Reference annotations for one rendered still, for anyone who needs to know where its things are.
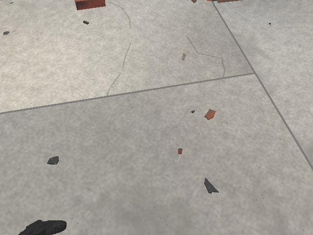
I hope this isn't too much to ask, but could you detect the left robot hand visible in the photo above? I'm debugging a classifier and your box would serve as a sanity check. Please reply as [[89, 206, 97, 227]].
[[19, 219, 67, 235]]

